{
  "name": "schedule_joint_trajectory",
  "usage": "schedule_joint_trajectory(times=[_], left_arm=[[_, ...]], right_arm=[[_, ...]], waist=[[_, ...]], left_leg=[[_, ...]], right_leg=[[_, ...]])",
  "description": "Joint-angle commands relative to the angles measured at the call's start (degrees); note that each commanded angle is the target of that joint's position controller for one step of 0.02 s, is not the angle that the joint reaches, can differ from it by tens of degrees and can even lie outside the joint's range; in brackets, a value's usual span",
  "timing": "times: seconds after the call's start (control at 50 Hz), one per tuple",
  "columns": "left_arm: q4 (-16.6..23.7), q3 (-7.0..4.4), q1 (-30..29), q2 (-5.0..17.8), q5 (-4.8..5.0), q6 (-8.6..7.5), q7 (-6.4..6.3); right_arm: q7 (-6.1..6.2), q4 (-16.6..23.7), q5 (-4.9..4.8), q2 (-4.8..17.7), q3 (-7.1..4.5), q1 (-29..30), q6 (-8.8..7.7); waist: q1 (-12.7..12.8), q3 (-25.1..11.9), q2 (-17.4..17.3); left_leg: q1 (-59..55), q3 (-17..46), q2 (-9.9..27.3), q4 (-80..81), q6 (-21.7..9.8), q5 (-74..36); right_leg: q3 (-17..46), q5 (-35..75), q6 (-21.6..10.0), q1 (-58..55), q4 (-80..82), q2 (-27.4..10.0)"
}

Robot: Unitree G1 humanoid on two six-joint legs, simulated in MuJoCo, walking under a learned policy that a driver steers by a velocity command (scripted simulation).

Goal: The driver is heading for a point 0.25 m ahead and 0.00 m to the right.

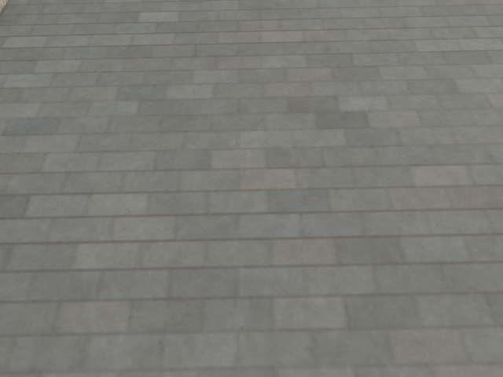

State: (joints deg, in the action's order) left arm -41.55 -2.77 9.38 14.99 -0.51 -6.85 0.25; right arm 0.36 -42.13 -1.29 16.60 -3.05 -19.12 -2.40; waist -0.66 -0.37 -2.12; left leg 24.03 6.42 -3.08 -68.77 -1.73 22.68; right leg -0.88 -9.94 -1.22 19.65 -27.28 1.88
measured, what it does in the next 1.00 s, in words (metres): walks ahead: left foot, then right foot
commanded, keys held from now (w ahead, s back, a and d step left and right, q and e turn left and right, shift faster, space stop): w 0.02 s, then no key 0.98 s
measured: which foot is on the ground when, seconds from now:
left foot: up 0.00-0.28, down 0.30-1.00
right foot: down 0.00-0.32, up 0.34-0.58, down 0.60-1.00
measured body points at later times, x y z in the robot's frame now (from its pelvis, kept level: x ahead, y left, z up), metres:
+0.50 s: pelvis +0.17 +0.04 +0.00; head +0.19 +0.06 +0.45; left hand +0.24 +0.31 -0.14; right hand +0.36 -0.19 -0.09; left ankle +0.24 +0.14 -0.73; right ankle +0.15 -0.12 -0.70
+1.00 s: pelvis +0.21 +0.02 +0.00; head +0.22 +0.02 +0.45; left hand +0.26 +0.27 -0.14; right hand +0.32 -0.23 -0.13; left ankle +0.24 +0.14 -0.73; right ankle +0.19 -0.11 -0.73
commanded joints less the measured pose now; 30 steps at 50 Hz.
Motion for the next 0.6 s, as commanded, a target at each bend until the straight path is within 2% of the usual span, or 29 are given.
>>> schedule_joint_trajectory(times=[0.02,0.04,0.08,0.12,0.16,0.22,0.26,0.28,0.3,0.32,0.34,0.36,0.38,0.4,0.42,0.46,0.5,0.54,0.58,0.6], left_arm=[[0.5,-1.21,5.3,5.08,-0.32,0.0,0.27],[0.07,-1.22,5.0,5.1,-0.06,-0.21,0.47],[-1.03,-1.55,4.48,6.72,0.09,-0.49,0.58],[-1.87,-1.87,3.76,8.36,0.42,0.01,0.25],[-2.85,-1.98,4.82,9.44,0.89,0.89,-0.12],[-4.52,-1.9,7.22,10.18,1.61,1.89,-0.29],[-4.83,-1.93,6.13,10.57,2.26,2.34,-0.43],[-4.98,-1.79,5.92,10.22,2.39,2.45,-0.47],[-5.42,-1.28,7.65,8.74,1.82,2.28,-0.43],[-4.3,-0.04,9.72,5.78,-0.21,1.73,-0.35],[-5.48,1.82,16.8,1.67,-0.61,1.9,0.07],[-6.58,0.88,15.96,5.71,0.46,2.94,0.23],[-5.74,0.31,12.1,7.36,1.2,3.97,0.06],[-5.64,0.15,9.65,7.15,1.01,5.03,-0.55],[-5.56,-0.1,8.58,7.24,0.48,6.13,-1.23],[-6.4,0.07,10.01,5.68,0.37,7.49,-2.04],[-7.28,0.37,10.44,4.24,0.15,7.73,-2.35],[-7.51,0.39,9.32,3.8,0.05,7.75,-2.31],[-7.71,0.49,8.64,3.31,-0.63,7.59,-2.01],[-7.23,0.48,7.77,4.02,-1.45,7.52,-1.9]], right_arm=[[-0.49,6.09,0.07,3.98,-1.21,3.08,-1.05],[-0.58,6.08,0.0,2.86,-0.97,2.78,-0.83],[-0.4,6.92,0.72,1.47,-0.46,4.19,-0.62],[-0.55,7.47,1.43,0.1,0.35,6.09,-0.94],[-1.04,7.61,1.17,-0.17,0.63,8.82,-1.23],[-1.58,8.94,1.0,1.32,0.13,12.73,-1.15],[-1.77,9.11,1.39,2.62,-0.53,11.89,-1.29],[-1.62,8.11,1.79,3.38,-1.06,9.4,-1.36],[-1.11,7.35,2.25,5.65,-1.88,6.76,-1.36],[-0.43,7.56,3.56,10.04,-2.68,2.56,-1.19],[-0.24,7.88,4.1,8.02,-1.59,2.45,-0.54],[-0.83,6.95,2.73,4.01,-0.64,1.57,0.0],[-1.19,6.73,1.92,3.06,-0.3,4.32,0.09],[-1.34,6.69,1.77,3.07,-0.2,7.39,0.12],[-1.38,6.97,1.9,3.57,-0.25,10.55,0.24],[-1.13,6.87,2.85,4.75,-0.84,14.32,0.65],[-0.75,6.15,3.0,3.7,-0.68,14.6,0.77],[-0.35,5.2,2.68,2.91,-0.45,14.74,0.94],[-0.17,4.05,2.21,1.77,-0.02,14.44,1.23],[-0.2,2.78,2.24,0.56,0.39,12.34,1.18]], waist=[[1.79,0.3,7.12],[1.1,0.72,7.68],[0.1,0.71,7.09],[0.28,-1.09,7.13],[1.61,-2.75,7.97],[2.76,-3.49,8.75],[1.07,-3.95,8.83],[-0.28,-4.98,7.89],[-0.97,-6.53,5.63],[-1.06,-12.89,-2.28],[0.81,-19.46,-12.63],[-0.55,-20.29,-9.08],[-0.31,-14.49,-6.23],[0.37,-11.08,-3.45],[1.5,-8.4,-3.1],[3.71,-6.47,-5.58],[3.56,-6.94,-6.17],[3.28,-6.8,-5.95],[3.8,-5.25,-5.02],[3.43,-3.67,-3.63]], left_leg=[[16.7,1.57,6.75,-0.08,0.35,-4.43],[15.41,0.44,6.51,2.14,0.77,-4.06],[14.1,-1.38,6.37,9.1,2.01,-4.65],[10.55,-3.62,6.64,17.89,2.61,-10.61],[5.3,-5.68,5.44,25.65,2.6,-18.03],[2.1,-5.35,4.19,32.85,1.48,-21.32],[-1.88,-5.18,3.57,38.49,-0.41,-22.27],[-6.88,-6.06,2.44,42.54,-1.53,-25.68],[-13.53,-5.12,3.67,44.76,-3.11,-34.4],[-26.9,4.83,14.45,39.77,-7.3,-60.17],[-35.92,17.41,26.15,39.64,-17.61,-69.86],[-32.07,18.87,24.65,41.91,-17.92,-58.7],[-27.73,15.94,21.63,43.73,-15.56,-49.47],[-22.77,13.89,19.81,45.55,-13.62,-42.45],[-16.61,11.84,18.48,47.68,-12.36,-36.87],[-6.62,7.34,15.43,50.74,-11.22,-30.14],[-4.31,4.75,13.94,51.42,-11.02,-25.09],[-3.35,4.25,13.37,51.54,-10.36,-16.86],[-0.85,3.35,11.4,51.15,-7.64,-4.13],[0.67,3.0,9.82,51.01,-4.78,2.25]], right_leg=[[18.34,2.4,-9.97,-14.18,14.8,-15.4],[15.75,9.93,-10.63,-12.44,15.26,-14.85],[10.59,28.5,-11.67,-10.93,14.78,-14.91],[5.73,37.19,-11.06,-10.43,13.86,-13.83],[2.42,37.71,-9.64,-9.86,13.31,-12.29],[2.88,33.44,-8.21,-12.92,10.65,-13.33],[3.64,29.91,-6.63,-13.69,6.74,-13.73],[3.32,28.12,-5.41,-13.27,3.35,-12.39],[1.95,25.53,-3.38,-11.2,-2.24,-9.6],[-0.82,8.36,-0.14,-2.65,-14.04,-5.68],[1.18,-26.1,3.12,7.29,-27.66,-2.55],[5.31,-30.85,3.94,8.17,-31.47,-4.18],[5.13,-29.46,4.48,10.94,-33.19,-5.3],[4.82,-26.81,4.87,11.54,-32.17,-6.28],[4.89,-23.95,5.44,9.34,-29.63,-6.98],[3.08,-18.67,6.16,1.27,-24.03,-6.11],[2.05,-14.09,5.85,-3.23,-18.73,-5.35],[1.59,-7.95,4.96,-6.48,-12.56,-5.01],[0.49,-1.07,3.36,-11.25,-4.18,-4.09],[2.11,1.45,2.19,-12.54,-1.13,-5.36]])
